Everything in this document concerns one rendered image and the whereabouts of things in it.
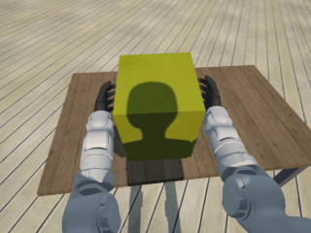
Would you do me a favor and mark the left robot upper arm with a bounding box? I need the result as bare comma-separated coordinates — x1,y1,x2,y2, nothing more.
62,191,121,233

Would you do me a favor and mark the robot right forearm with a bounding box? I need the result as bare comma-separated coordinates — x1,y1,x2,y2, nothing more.
203,106,286,202

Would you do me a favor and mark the robot right hand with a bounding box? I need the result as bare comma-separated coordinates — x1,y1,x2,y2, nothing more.
197,75,222,112

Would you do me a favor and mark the carton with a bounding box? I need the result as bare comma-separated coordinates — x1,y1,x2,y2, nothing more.
113,52,206,161

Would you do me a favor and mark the right robot upper arm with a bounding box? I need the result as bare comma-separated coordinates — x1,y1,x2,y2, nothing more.
222,174,311,233

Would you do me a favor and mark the table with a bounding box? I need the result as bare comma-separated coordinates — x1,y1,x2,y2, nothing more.
36,65,311,197

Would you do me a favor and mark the robot left hand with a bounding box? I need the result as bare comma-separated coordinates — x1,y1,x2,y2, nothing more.
93,81,117,113

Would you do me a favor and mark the robot left forearm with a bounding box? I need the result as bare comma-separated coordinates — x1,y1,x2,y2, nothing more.
61,111,115,233

